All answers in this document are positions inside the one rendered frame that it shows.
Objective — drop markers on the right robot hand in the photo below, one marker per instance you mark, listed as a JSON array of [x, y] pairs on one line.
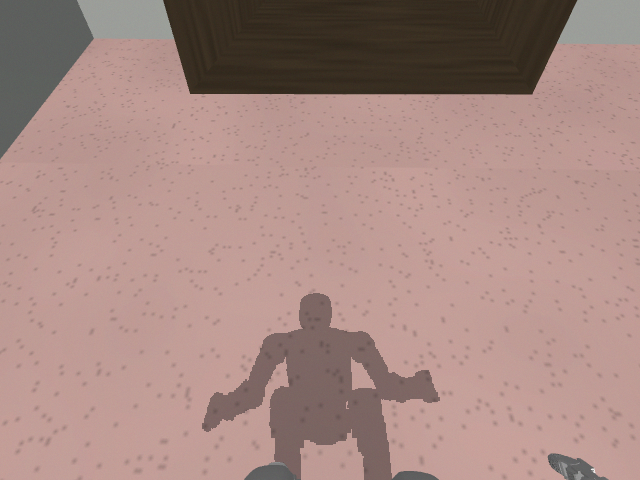
[[573, 469]]

